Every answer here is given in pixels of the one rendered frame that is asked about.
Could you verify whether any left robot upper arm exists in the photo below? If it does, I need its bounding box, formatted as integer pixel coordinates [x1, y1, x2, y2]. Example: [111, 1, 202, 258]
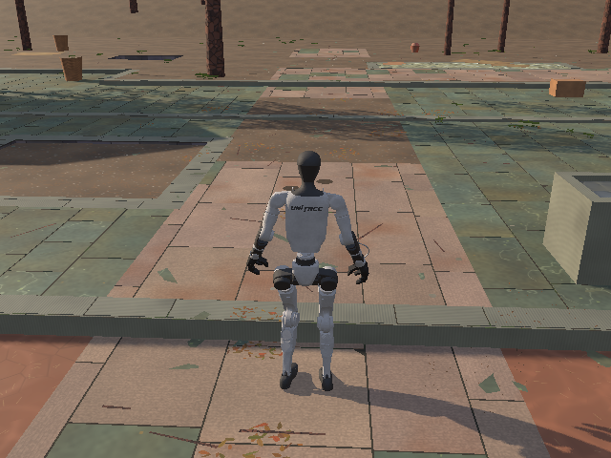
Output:
[259, 191, 288, 242]

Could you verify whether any right robot hand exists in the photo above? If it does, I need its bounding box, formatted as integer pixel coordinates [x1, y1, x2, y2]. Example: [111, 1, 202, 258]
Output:
[348, 262, 369, 284]

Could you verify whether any robot left forearm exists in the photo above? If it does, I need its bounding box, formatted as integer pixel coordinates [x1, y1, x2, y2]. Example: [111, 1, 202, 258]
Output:
[249, 227, 268, 260]

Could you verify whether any robot right forearm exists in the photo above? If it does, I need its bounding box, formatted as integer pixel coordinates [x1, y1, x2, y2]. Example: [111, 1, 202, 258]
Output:
[346, 231, 366, 267]

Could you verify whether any humanoid robot head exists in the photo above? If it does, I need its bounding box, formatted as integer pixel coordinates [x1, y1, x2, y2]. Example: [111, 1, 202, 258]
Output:
[291, 151, 324, 197]

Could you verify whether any right robot upper arm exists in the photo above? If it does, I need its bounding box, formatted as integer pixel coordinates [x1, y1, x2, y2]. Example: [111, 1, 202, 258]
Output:
[327, 193, 354, 246]

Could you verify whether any left robot hand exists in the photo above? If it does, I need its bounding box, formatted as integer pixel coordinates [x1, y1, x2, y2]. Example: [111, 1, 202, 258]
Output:
[246, 255, 268, 275]

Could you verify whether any robot right thigh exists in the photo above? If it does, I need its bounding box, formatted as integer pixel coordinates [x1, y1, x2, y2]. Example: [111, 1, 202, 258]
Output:
[317, 266, 338, 333]

